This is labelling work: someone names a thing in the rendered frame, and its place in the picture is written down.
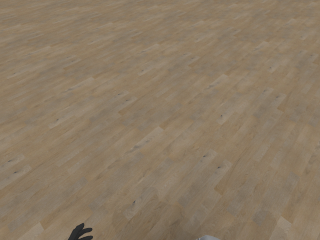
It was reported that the left robot hand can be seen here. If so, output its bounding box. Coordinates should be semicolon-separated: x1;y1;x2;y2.
68;223;93;240

